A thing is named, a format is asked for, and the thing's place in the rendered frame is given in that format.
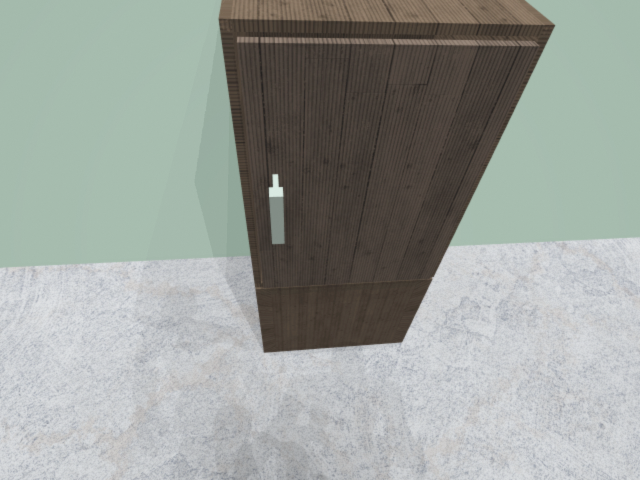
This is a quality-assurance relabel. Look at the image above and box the handle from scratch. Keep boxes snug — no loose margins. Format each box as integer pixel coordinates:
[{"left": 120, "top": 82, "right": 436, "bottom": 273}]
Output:
[{"left": 269, "top": 174, "right": 285, "bottom": 244}]

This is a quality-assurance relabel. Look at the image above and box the cupboard door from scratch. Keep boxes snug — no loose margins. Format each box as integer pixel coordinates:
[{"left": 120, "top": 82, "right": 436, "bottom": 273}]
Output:
[{"left": 237, "top": 37, "right": 540, "bottom": 288}]

